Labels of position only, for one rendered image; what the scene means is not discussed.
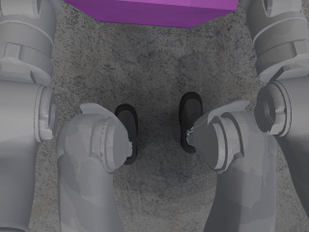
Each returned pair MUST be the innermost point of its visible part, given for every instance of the carton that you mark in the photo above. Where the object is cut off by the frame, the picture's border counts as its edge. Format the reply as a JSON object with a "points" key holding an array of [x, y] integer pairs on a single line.
{"points": [[163, 13]]}

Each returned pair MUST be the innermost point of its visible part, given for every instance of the left robot thigh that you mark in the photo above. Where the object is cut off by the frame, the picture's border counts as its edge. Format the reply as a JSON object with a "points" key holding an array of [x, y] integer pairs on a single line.
{"points": [[94, 146]]}

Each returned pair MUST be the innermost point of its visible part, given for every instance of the right robot upper arm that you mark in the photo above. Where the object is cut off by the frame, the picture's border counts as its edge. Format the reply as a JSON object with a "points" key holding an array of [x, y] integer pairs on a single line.
{"points": [[282, 110]]}

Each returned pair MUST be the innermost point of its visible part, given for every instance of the right robot forearm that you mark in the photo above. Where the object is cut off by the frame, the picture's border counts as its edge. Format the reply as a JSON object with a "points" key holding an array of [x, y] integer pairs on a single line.
{"points": [[280, 35]]}

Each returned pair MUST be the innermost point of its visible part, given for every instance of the left robot forearm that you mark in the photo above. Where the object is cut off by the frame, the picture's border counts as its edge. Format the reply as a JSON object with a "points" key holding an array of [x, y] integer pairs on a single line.
{"points": [[27, 33]]}

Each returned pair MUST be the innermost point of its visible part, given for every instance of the left robot upper arm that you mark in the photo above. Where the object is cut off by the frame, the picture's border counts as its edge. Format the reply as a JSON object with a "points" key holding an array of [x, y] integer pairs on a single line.
{"points": [[28, 116]]}

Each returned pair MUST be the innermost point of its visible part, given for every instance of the robot left shin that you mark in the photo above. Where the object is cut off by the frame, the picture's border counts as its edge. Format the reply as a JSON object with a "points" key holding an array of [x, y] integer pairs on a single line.
{"points": [[94, 108]]}

